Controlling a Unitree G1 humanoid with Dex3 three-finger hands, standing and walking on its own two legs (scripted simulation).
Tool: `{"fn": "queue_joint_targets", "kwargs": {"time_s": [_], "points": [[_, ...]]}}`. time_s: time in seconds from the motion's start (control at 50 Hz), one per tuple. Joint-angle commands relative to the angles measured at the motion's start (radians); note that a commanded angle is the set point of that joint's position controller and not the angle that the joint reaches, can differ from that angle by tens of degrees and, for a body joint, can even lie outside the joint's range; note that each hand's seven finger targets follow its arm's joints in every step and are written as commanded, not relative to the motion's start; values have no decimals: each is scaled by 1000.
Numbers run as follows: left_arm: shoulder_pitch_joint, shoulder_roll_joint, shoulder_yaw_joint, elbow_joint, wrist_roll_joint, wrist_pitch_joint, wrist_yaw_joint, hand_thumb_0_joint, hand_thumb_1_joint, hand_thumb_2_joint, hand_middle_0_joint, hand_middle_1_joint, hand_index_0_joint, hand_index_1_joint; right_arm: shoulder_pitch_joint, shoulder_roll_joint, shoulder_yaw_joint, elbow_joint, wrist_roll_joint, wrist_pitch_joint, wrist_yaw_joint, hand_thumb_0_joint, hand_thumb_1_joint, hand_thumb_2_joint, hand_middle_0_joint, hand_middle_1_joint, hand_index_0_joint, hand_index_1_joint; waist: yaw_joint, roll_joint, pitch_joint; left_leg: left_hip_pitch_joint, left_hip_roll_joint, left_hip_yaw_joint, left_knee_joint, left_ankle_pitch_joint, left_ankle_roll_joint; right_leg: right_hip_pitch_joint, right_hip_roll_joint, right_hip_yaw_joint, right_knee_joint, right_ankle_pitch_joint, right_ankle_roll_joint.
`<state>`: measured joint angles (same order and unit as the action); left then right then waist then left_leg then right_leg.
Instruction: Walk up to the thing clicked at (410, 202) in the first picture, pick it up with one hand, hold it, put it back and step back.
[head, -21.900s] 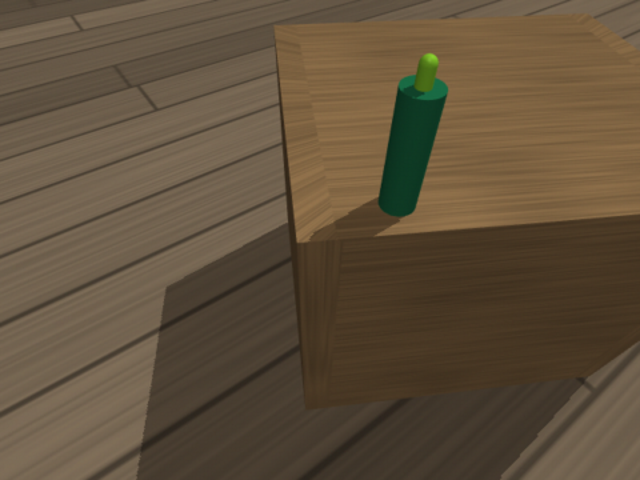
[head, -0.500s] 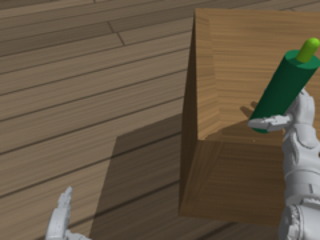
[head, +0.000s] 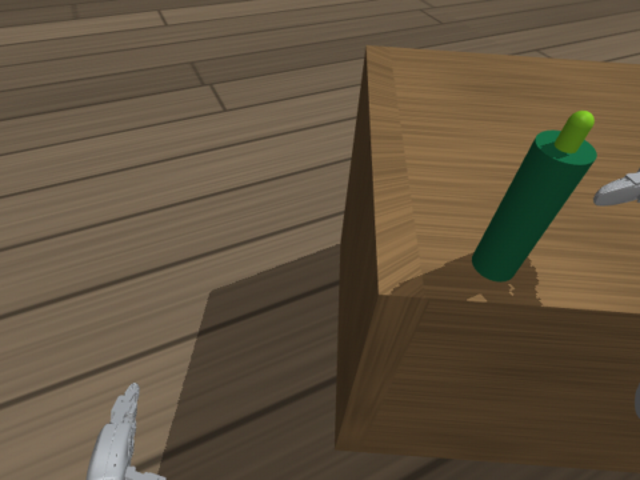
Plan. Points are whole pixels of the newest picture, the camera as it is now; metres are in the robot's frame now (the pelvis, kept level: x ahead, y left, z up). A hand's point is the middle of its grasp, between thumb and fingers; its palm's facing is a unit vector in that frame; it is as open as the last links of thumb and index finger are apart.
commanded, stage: sink last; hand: right
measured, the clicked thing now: (531, 203) +0.41 -0.22 +0.16
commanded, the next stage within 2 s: home in 1.22 s
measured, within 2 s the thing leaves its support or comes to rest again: neither
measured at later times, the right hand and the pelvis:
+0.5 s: hand out of the picture +0.31 -0.33 +0.20, palm faces +0.48 +0.78 -0.40, open 17.5 cm; pelvis +0.02 -0.01 +0.01, yaw +0 degrees
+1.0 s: hand out of the picture +0.17 -0.26 +0.21, palm faces +0.50 +0.73 -0.47, open 17.6 cm; pelvis -0.01 +0.01 +0.01, yaw -3 degrees
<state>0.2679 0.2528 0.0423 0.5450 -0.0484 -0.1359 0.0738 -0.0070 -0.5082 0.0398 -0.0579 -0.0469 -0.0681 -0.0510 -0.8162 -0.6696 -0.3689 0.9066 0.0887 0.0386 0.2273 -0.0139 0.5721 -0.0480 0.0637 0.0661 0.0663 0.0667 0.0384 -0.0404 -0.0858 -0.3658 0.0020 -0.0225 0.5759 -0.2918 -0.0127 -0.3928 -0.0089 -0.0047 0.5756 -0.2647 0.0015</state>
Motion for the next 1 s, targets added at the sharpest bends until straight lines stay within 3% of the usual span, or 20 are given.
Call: {"fn": "queue_joint_targets", "kwargs": {"time_s": [0.0,0.02,0.08,0.14,0.18,0.22,0.28,0.32,0.34,0.4,0.42,0.44,0.48,0.58,0.64,0.72,0.74,0.86,0.94,0.98], "points": [[-13,90,11,-171,-3,-26,-25,0,-519,41,-48,-43,-49,-40,-362,-417,-101,-213,-56,-88,-71,0,611,-26,51,62,60,62,-48,-6,-249,64,-1,33,-94,222,6,140,14,-23,-66,190,-20],[1,107,13,-199,0,-22,-29,0,-516,35,-45,-37,-47,-33,-399,-479,-140,-271,-66,-105,-88,0,611,-20,49,63,59,63,-52,-24,-326,93,0,28,-86,258,8,172,15,-25,-58,232,-17],[-49,113,5,-228,-11,-12,-35,0,-513,47,-45,-42,-52,-33,-345,-532,-194,-274,-82,-132,-132,0,611,-30,50,58,51,58,-78,-34,-383,183,1,27,-78,345,5,159,21,-29,-56,300,-15],[-80,172,61,-241,-5,-10,-23,0,-530,57,-47,-41,-49,-37,-333,-559,-231,-319,-93,-166,-187,0,611,-35,53,56,51,57,-79,-106,-400,168,-8,31,-82,329,21,199,12,-22,-60,326,-4],[-83,199,95,-266,-4,-15,-18,0,-530,57,-49,-40,-51,-38,-251,-479,-203,-303,-90,-175,-208,0,611,-40,55,56,52,56,-64,-108,-369,129,-20,44,-95,296,28,238,-1,-15,-65,326,1],[-45,134,46,-245,-4,-19,-23,0,-537,59,-51,-38,-49,-39,-153,-343,-137,-306,-84,-177,-214,0,589,-45,56,55,52,56,-49,-110,-300,89,-26,51,-106,264,32,234,-10,-13,-75,305,2],[-13,116,44,-239,-9,-26,-24,0,-542,56,-53,-33,-49,-37,10,-265,-109,-377,-70,-175,-224,0,568,-49,57,55,53,55,-53,-92,-241,75,-27,59,-112,272,33,244,-16,-17,-87,317,2],[76,164,98,-211,-9,-17,-27,0,-535,53,-54,-37,-52,-38,152,-290,-149,-571,-55,-179,-226,0,570,-48,56,55,53,56,-64,-113,-239,76,-30,65,-111,274,36,269,-20,-16,-94,337,5],[80,152,86,-209,-11,-15,-31,0,-530,52,-54,-41,-54,-40,188,-258,-129,-686,-48,-181,-223,0,568,-48,57,55,53,55,-68,-142,-227,67,-31,66,-112,265,39,274,-21,-18,-102,338,8],[117,175,149,-181,-20,-2,-35,0,-536,58,-55,-42,-53,-44,425,-194,-143,-970,-19,-179,-227,0,546,-52,58,55,53,55,-66,-102,-166,80,-34,77,-129,262,37,280,-20,-20,-119,323,2],[104,162,139,-171,-21,2,-39,0,-538,59,-56,-43,-53,-46,523,-152,-138,-977,-13,-173,-230,0,533,-54,59,55,54,55,-64,-57,-116,77,-38,80,-138,247,35,253,-22,-17,-124,305,-1],[73,138,125,-196,-22,5,-45,0,-539,62,-57,-46,-53,-49,548,-117,-121,-1115,-7,-179,-229,0,530,-55,58,55,53,55,-72,-71,-116,96,-33,78,-140,238,36,248,-19,-19,-132,288,-1],[33,145,143,-228,-21,8,-40,0,-534,60,-56,-45,-53,-48,557,-124,-163,-1264,-6,-202,-246,0,543,-54,57,56,53,56,-80,-68,-111,133,-28,76,-147,218,36,248,-16,-15,-144,256,-2],[4,157,183,-256,-5,19,-10,0,-527,55,-52,-44,-50,-45,894,-61,-225,-1408,-3,-248,-283,0,584,-47,54,59,53,59,-105,-54,-86,217,-13,71,-140,255,30,233,3,-14,-141,292,-6],[-28,97,148,-244,3,26,-14,0,-522,51,-50,-43,-49,-42,1018,31,-189,-1484,-2,-275,-283,0,611,-44,50,60,52,60,-115,-69,-40,221,-5,66,-148,211,29,204,13,-20,-148,238,-8],[10,88,162,-219,6,23,-18,0,-514,45,-51,-45,-53,-42,1208,94,-165,-1531,1,-303,-275,0,596,-46,50,61,53,61,-109,-30,0,224,-4,69,-158,210,23,200,13,-24,-152,231,-15],[-5,66,136,-194,5,23,-23,0,-512,45,-52,-48,-55,-45,1216,116,-141,-1523,0,-309,-270,0,589,-48,50,61,53,61,-111,-57,39,204,-1,65,-159,190,24,189,16,-28,-155,210,-12],[-25,118,211,-141,21,2,2,0,-519,47,-54,-49,-54,-48,1086,81,-180,-1496,-8,-333,-276,0,568,-51,51,60,53,60,-52,8,112,110,4,60,-202,41,14,219,24,-16,-190,47,-27],[-28,65,164,-153,23,-17,-11,0,-513,44,-56,-51,-59,-47,1089,30,-254,-1469,-11,-366,-275,0,550,-55,51,61,54,61,-97,41,88,139,22,50,-223,13,11,223,39,-19,-183,63,-24],[-21,85,178,-165,24,-21,-12,0,-516,44,-55,-47,-57,-45,1111,47,-254,-1386,-8,-378,-271,0,559,-54,51,61,54,61,-96,85,100,147,22,50,-228,20,8,229,37,-20,-184,76,-24]]}}
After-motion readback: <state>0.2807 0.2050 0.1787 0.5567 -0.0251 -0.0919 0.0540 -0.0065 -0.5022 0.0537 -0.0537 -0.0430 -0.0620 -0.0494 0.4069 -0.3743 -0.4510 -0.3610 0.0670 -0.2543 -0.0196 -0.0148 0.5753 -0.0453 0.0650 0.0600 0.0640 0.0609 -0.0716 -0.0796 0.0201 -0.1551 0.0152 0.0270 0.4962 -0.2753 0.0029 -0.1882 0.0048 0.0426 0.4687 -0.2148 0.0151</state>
